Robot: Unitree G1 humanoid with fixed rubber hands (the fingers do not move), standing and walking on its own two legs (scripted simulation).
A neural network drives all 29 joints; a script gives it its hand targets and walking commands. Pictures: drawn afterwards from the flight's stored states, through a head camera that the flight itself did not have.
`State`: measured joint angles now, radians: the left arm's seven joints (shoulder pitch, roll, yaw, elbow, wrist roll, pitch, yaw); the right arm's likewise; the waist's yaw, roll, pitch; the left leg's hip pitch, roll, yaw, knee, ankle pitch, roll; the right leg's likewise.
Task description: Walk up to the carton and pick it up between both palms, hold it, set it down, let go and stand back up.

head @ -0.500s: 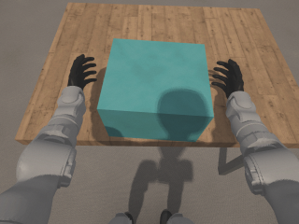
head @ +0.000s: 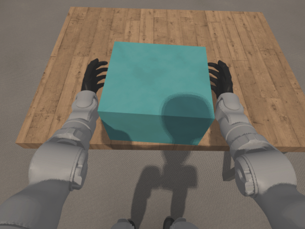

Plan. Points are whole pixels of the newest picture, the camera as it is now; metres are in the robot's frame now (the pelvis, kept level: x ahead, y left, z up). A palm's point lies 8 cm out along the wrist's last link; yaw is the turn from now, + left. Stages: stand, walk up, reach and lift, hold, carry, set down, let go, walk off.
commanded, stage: reach and lift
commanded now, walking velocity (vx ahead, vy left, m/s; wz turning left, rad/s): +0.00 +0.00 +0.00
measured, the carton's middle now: (156, 94) +0.47 +0.00 +0.03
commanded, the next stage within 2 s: none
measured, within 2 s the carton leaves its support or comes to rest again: neither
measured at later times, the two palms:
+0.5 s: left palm (91, 88) +0.46 +0.18 +0.06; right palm (222, 92) +0.45 -0.17 +0.07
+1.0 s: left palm (91, 89) +0.46 +0.18 +0.07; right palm (221, 95) +0.44 -0.17 +0.06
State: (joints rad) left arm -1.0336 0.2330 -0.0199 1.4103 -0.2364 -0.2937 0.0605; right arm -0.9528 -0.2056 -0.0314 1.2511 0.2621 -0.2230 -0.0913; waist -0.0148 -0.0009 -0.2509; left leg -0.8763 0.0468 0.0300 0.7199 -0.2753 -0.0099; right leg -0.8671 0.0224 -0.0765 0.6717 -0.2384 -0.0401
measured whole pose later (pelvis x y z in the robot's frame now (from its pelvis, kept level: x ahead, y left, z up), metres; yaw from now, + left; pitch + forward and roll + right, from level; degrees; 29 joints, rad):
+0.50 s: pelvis +0.01 +0.01 +0.01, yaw +0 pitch +24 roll -1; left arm -1.02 0.20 0.03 1.43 -0.18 -0.35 0.06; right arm -0.92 -0.18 -0.12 1.24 0.17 -0.24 -0.12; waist -0.02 0.01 -0.24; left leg -0.83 0.04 0.03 0.69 -0.27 0.00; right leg -0.81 0.02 -0.07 0.63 -0.23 -0.03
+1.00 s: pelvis +0.03 +0.02 +0.03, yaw +0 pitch +18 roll -1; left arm -0.89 0.13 0.30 1.42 0.09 -0.48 0.03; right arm -0.77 -0.07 -0.52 1.14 -0.27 -0.39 -0.04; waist -0.01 0.04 -0.14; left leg -0.56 0.02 0.04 0.47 -0.22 0.01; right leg -0.54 0.01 -0.06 0.40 -0.17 -0.01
